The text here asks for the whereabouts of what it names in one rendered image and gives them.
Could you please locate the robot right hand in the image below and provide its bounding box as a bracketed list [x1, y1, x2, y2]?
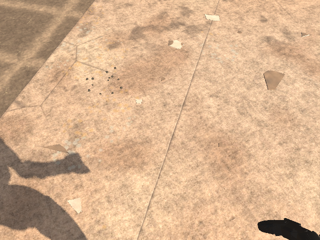
[257, 218, 320, 240]

